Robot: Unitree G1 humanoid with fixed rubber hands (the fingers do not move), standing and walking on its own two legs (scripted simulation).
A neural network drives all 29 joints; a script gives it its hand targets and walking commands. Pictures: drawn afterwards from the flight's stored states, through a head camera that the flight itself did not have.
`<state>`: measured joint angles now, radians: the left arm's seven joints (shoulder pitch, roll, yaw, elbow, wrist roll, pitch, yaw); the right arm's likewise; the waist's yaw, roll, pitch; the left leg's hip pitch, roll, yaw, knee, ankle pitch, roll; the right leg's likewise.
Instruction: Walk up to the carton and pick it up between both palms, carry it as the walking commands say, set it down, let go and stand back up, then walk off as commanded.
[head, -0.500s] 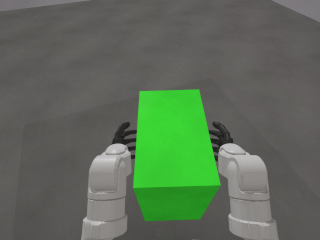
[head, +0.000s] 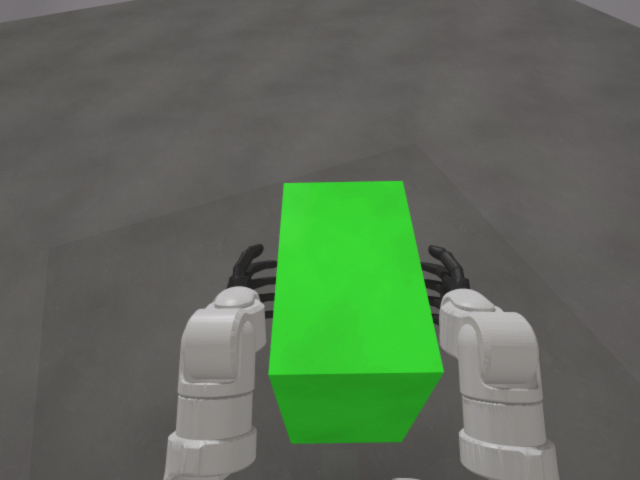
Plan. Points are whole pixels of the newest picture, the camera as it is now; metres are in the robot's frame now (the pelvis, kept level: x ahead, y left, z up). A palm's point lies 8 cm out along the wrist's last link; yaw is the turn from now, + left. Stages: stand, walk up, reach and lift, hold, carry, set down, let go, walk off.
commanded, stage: carry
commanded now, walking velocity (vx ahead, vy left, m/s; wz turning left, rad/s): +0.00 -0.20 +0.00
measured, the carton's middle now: (344, 317) +0.31 -0.02 +0.01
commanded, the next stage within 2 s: none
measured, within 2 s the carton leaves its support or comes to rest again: neither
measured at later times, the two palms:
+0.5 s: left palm (383, 352) +0.23 -0.05 +0.09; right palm (615, 351) +0.22 -0.29 +0.08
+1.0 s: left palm (542, 408) +0.16 -0.19 +0.09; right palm out of the picture +0.16 -0.43 +0.08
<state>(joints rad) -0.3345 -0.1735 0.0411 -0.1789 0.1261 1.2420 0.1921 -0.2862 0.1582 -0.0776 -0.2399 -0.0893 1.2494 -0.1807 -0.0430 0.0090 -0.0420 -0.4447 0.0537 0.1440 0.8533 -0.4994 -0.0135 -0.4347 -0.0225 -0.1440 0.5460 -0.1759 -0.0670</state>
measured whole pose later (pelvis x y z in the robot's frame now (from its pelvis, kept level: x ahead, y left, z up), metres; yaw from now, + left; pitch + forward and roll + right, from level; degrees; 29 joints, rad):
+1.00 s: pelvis -0.13 -0.31 +0.00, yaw +0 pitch +3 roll -1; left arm -0.32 -0.17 0.05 -0.17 0.10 1.24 0.21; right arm -0.30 0.16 -0.08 -0.21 -0.12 1.25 -0.16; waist 0.00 0.04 -0.05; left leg -0.48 0.15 0.05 0.86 -0.53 -0.07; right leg -0.40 -0.04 -0.13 0.57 -0.21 -0.02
